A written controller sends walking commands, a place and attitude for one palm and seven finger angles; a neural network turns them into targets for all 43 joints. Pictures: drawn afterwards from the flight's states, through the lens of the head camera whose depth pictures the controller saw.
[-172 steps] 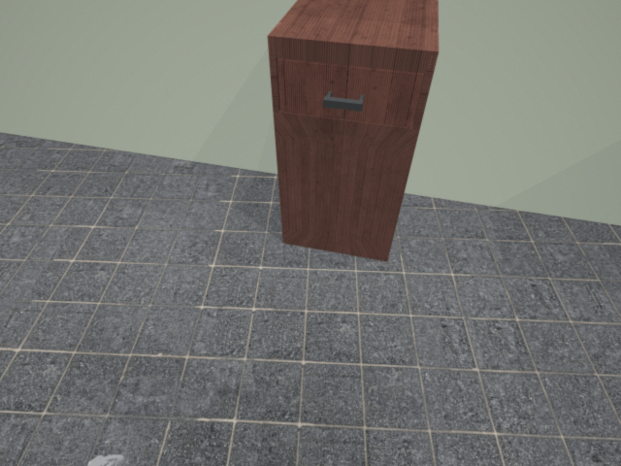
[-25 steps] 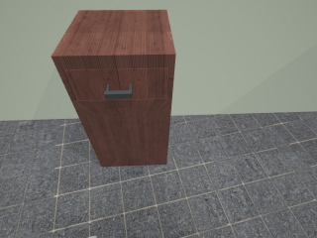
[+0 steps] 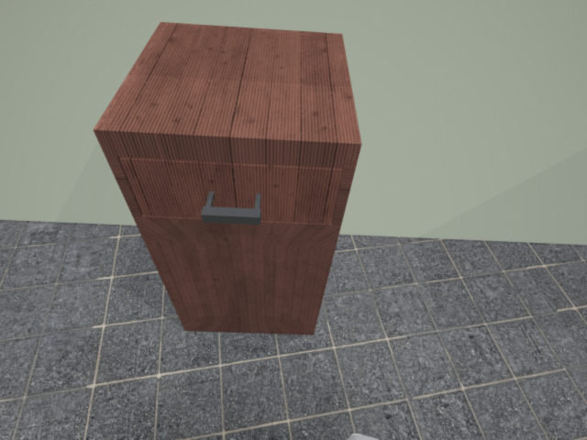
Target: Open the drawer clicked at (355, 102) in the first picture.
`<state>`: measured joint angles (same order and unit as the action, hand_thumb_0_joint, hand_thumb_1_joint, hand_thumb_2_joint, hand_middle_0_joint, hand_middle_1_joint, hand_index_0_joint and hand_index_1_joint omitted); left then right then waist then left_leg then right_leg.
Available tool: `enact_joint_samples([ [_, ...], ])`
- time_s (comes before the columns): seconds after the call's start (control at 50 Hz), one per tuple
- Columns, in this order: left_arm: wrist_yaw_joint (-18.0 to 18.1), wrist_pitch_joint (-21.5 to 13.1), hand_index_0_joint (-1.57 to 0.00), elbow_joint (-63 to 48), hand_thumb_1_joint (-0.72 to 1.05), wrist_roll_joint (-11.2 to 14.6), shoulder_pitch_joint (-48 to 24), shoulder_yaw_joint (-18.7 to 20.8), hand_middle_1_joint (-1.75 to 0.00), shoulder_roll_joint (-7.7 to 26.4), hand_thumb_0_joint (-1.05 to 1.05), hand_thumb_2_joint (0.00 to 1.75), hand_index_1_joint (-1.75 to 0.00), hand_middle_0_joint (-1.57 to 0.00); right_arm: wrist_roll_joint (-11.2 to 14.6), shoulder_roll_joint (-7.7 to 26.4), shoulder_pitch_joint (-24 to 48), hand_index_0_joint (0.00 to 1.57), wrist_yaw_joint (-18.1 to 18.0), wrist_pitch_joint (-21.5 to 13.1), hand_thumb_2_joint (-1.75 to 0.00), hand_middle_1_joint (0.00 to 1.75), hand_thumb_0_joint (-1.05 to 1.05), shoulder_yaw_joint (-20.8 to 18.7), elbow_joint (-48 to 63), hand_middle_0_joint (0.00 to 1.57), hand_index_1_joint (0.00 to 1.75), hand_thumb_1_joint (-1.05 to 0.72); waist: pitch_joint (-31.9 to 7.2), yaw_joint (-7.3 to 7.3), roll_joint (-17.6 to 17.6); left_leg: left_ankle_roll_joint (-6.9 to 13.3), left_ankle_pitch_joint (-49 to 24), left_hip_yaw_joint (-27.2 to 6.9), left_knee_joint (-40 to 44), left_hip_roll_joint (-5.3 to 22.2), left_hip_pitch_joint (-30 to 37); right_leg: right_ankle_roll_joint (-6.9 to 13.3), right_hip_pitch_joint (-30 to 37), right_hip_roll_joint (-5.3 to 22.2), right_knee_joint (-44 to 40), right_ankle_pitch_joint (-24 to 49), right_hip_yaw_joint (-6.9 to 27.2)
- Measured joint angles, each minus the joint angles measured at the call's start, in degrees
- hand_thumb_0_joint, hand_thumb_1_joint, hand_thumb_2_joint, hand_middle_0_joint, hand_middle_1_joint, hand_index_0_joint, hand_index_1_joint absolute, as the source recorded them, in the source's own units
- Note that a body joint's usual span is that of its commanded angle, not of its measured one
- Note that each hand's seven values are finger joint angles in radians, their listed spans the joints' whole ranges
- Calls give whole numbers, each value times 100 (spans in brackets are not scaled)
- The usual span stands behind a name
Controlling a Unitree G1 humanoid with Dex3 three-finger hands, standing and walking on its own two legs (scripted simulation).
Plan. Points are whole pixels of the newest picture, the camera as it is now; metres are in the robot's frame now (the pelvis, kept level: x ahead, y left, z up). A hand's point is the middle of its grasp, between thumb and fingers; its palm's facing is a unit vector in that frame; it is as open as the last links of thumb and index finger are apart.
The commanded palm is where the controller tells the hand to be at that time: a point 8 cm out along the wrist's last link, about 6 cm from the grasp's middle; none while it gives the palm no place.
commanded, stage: come to a stop and stand still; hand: left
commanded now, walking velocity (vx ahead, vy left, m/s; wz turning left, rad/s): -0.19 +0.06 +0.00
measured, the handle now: (233, 206) +0.53 +0.16 -0.05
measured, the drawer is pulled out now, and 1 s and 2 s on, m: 0.00 0.00 0.00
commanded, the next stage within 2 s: look again from close up in 1.22 s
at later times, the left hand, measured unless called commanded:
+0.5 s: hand out of the picture +0.05 +0.15 -0.16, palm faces +0.08 -0.96 -0.26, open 7.4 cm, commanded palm none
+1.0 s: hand out of the picture -0.09 +0.16 -0.17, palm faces +0.03 -0.98 -0.18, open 7.4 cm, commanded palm none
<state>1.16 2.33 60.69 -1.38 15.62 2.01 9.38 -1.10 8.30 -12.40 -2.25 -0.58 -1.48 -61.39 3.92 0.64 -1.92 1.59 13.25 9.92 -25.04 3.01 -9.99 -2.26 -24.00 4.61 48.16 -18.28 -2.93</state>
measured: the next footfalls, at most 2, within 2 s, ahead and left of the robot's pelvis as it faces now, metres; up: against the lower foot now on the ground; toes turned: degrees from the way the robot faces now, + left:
right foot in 0.12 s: +0.09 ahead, -0.15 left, +0.00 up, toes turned -6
left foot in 0.60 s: -0.03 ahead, +0.11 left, +0.00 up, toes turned +3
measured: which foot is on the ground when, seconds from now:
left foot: down 0.00-0.14, up 0.16-0.58, down 0.60-1.00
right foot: up 0.00-0.10, down 0.12-0.60, up 0.62-0.82, down 0.84-1.00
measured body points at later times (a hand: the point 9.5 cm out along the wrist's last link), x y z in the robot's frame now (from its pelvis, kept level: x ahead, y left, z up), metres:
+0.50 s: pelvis -0.02 -0.04 +0.00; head -0.01 -0.06 +0.45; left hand +0.04 +0.21 -0.14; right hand +0.05 -0.28 -0.16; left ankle -0.07 +0.11 -0.70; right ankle +0.05 -0.14 -0.74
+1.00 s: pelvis -0.06 +0.00 +0.00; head -0.05 -0.01 +0.45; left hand -0.09 +0.21 -0.16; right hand -0.07 -0.21 -0.17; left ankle -0.07 +0.11 -0.74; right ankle -0.07 -0.12 -0.74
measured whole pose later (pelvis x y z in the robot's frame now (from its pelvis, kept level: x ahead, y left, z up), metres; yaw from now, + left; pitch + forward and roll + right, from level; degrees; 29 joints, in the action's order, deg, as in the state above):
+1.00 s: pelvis -0.06 +0.00 +0.00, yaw +0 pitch -1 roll +0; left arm 1.9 0.6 66.6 -0.7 18.0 -0.4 6.7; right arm -0.4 8.1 -15.9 -1.6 0.1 -0.1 -65.6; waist 2.0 -0.2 0.8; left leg 0.7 13.5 3.7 -23.9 0.3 -9.3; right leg -0.8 -9.9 1.6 25.0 -14.0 -1.1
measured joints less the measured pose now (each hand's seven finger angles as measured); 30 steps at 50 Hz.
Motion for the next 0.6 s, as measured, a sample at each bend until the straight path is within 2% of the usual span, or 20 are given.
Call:
enact_joint_samples([
  [0.08, 33, 47, -20, -169, 92, -12, -165, 57, -30, -5, 0, 90, -29, -20, -33, -17, 18, 21, 43, 144, -90, 30, 0, -110, -5, 21, 30, -93, 139, -64, 121, -149, 214, 1, -307, 100, -32, 79, 191, -80, -525, 51, -76],
  [0.12, 28, -19, -20, -260, 92, -16, -174, 76, -30, 28, 0, 90, -30, -20, -29, 4, -1, 21, 76, 203, -90, 30, 0, -159, 15, 21, 30, -93, 148, -61, 163, -254, 405, 18, -630, 140, -143, 103, 456, -80, -1111, 599, -124],
  [0.14, 38, -76, -20, -292, 92, -37, -168, 81, -30, 43, 0, 90, -30, -20, -14, 26, -8, 21, 98, 229, -90, 30, 0, -182, 33, 21, 30, -93, 121, -52, 183, -268, 538, 11, -900, 161, -285, 176, 518, -89, -1246, 424, -130],
  [0.16, 46, -106, -20, -296, 92, -47, -216, 69, -30, 12, 0, 90, -30, -20, 9, 84, 24, 21, 109, 270, -90, 30, 0, -215, 57, 21, 30, -92, 143, -62, 290, -254, 957, -178, -1318, 158, -478, 272, 458, -137, -1151, 246, -161],
  [0.2, 54, -126, -20, -314, 92, -48, -320, 25, -30, -65, 0, 90, -30, -20, 28, 196, 85, 20, 96, 373, -90, 30, 0, -268, 107, 20, 30, -92, 185, -106, 452, -226, 1612, -639, -2349, -27, -878, 410, 417, -163, -1084, 173, -232],
  [0.26, 79, -128, -20, -377, 91, -35, -451, 0, -30, -155, 0, 90, -30, -20, 18, 323, 152, 20, 116, 431, -90, 30, 0, -301, 132, 20, 30, -92, 193, -99, 538, -282, 1533, -914, -3660, -261, -1298, 465, 480, -146, -1309, 368, -270],
  [0.32, 112, -142, -20, -459, 91, -27, -545, 6, -30, -199, 0, 90, -30, -20, -6, 404, 182, 20, 157, 464, -90, 30, 0, -305, 161, 20, 30, -92, 129, -68, 537, -368, 1205, -988, -4076, -336, -1433, 476, 542, -114, -1602, 565, -298],
  [0.36, 116, -157, -20, -512, 91, -33, -588, 10, -30, -188, 0, 90, -30, -20, -21, 429, 190, 20, 180, 476, -90, 30, 0, -292, 184, 20, 30, -92, 78, -35, 486, -409, 1117, -1001, -3937, -331, -1384, 474, 572, -72, -1770, 691, -313],
  [0.42, 89, -159, -20, -557, 91, -56, -601, 14, -30, -135, 0, 90, -30, -20, -22, 440, 199, 20, 214, 471, -90, 30, 0, -268, 221, 20, 30, -91, -4, 25, 389, -409, 1110, -976, -3263, -260, -1137, 453, 608, -19, -1976, 862, -328],
  [0.52, 34, -97, -21, -512, 90, -93, -493, 43, -30, 23, 0, 90, -30, -20, 1, 401, 185, 20, 248, 385, -90, 30, 0, -197, 301, 20, 30, -91, -165, 123, 222, -289, 1136, -868, -1849, -148, -579, 385, 563, -11, -2190, 1118, -323],
  [0.6, 26, 22, -20, -339, 90, -35, -332, 81, -30, 158, 0, 90, -30, -20, -1, 341, 0, 20, 219, 203, -90, 30, 0, -114, 350, 20, 30, -91, -354, 83, 170, -148, 586, -806, -364, -115, -14, 244, 345, -76, -2007, 1095, -347],
])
